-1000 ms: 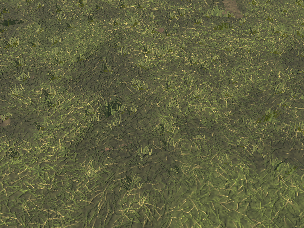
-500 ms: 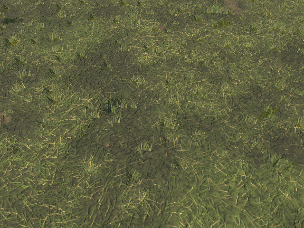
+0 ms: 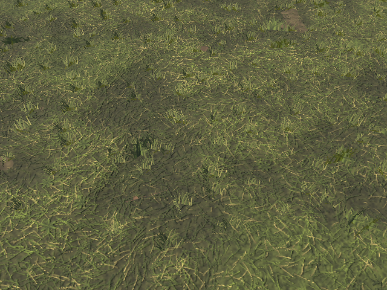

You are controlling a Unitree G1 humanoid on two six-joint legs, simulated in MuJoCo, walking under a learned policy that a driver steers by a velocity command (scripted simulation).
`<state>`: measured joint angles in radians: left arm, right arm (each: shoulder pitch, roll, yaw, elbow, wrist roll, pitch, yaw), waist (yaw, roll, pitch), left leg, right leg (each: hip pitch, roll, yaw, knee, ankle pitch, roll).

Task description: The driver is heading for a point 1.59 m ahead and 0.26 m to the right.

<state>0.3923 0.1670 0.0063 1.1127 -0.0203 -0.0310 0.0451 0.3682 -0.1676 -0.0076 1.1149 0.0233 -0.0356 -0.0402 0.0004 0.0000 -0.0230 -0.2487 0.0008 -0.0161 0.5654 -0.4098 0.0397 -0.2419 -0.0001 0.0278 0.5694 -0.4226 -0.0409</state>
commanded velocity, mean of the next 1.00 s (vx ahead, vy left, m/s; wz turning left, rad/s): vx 0.44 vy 0.00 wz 0.00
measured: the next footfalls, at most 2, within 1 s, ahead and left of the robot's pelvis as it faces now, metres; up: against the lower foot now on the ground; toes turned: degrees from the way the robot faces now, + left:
left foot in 0.58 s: +0.44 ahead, +0.09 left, +0.00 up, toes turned +1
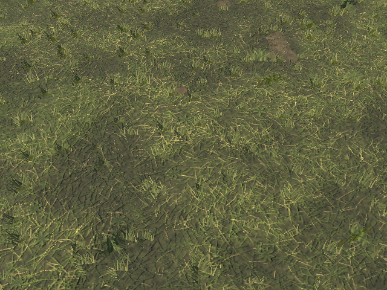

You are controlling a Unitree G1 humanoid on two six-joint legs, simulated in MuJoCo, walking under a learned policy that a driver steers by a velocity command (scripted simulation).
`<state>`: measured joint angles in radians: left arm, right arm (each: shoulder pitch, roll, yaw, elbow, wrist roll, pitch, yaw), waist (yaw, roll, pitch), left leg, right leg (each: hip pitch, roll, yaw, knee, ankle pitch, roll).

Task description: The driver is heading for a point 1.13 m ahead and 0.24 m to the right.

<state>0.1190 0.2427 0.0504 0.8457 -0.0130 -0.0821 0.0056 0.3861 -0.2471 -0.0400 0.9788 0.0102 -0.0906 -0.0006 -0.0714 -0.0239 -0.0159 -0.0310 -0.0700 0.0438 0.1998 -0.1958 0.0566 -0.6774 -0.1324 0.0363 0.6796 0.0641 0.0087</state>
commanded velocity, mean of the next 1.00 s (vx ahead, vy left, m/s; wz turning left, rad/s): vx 0.50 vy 0.00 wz -0.14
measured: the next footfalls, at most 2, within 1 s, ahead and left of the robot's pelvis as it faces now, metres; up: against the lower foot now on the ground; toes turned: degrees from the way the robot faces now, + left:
right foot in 0.14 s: +0.25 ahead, -0.16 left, +0.00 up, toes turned -3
left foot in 0.70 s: +0.57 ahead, +0.09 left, +0.00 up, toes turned +0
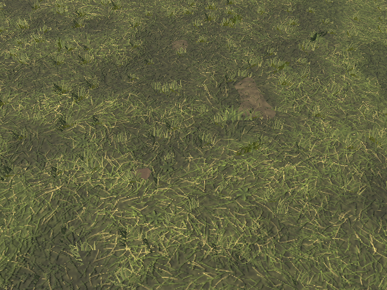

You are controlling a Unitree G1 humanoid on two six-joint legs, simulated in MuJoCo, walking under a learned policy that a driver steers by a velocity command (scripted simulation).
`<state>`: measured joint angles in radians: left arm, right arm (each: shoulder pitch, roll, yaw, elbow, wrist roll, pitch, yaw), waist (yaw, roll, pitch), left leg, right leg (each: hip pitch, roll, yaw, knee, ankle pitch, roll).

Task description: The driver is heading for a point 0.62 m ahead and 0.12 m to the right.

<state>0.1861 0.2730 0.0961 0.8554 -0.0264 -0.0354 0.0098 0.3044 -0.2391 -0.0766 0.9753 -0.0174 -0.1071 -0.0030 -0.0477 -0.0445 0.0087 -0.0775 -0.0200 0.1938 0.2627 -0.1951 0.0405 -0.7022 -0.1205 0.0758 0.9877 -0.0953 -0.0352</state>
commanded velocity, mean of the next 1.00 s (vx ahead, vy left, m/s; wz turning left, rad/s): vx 0.43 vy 0.00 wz -0.31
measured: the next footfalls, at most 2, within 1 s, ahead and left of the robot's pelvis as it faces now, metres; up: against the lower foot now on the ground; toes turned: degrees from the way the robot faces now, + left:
right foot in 0.26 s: +0.29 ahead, -0.16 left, +0.00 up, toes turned -13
left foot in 0.78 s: +0.65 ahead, -0.05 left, +0.00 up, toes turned -16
